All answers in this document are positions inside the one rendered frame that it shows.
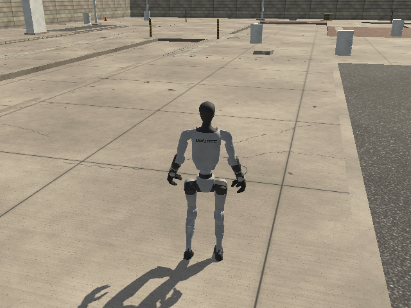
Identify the right robot upper arm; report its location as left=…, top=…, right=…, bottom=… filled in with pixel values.
left=220, top=130, right=238, bottom=166

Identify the robot left forearm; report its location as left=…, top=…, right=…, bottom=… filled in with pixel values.
left=169, top=154, right=181, bottom=176

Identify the robot right foot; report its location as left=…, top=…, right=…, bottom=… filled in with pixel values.
left=214, top=245, right=223, bottom=261

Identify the robot right hand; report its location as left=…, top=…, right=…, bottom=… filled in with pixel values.
left=231, top=179, right=246, bottom=193

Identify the robot right forearm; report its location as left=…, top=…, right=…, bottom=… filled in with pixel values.
left=231, top=156, right=245, bottom=182

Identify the robot left hand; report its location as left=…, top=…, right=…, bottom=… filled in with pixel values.
left=167, top=174, right=182, bottom=185

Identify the humanoid robot head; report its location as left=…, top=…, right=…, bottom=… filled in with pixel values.
left=196, top=101, right=218, bottom=133

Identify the left robot upper arm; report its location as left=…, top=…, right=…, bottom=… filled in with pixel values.
left=175, top=129, right=193, bottom=164

